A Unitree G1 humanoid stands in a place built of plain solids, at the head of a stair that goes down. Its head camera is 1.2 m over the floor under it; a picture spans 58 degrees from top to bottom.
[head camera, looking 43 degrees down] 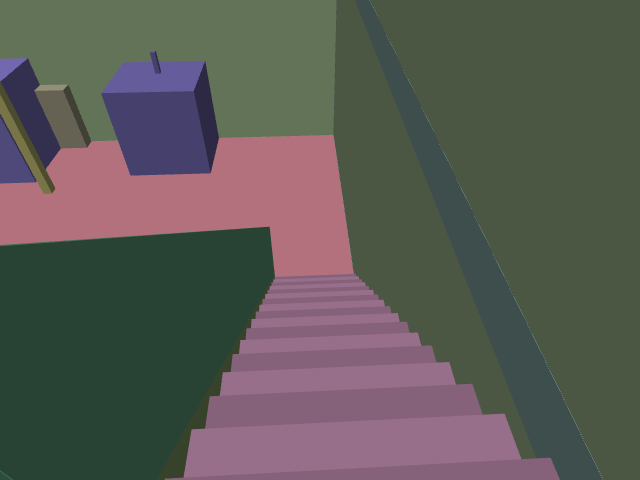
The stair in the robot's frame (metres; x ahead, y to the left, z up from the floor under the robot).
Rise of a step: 0.20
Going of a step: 0.24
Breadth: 1.18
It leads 3 degrees to the left of straight ahead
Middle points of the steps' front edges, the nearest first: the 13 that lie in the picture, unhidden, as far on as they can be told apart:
0.49 -0.12 -0.20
0.72 -0.11 -0.40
0.96 -0.10 -0.61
1.19 -0.09 -0.81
1.43 -0.08 -1.02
1.66 -0.06 -1.22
1.90 -0.05 -1.42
2.13 -0.04 -1.63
2.37 -0.03 -1.83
2.60 -0.02 -2.03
2.84 -0.01 -2.24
3.07 0.01 -2.44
3.31 0.02 -2.64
